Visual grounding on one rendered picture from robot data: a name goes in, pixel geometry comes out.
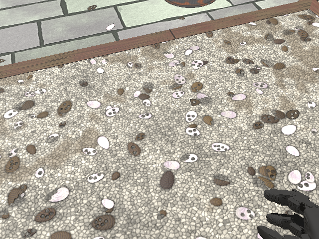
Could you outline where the right robot hand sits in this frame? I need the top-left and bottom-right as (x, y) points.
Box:
(257, 188), (319, 239)

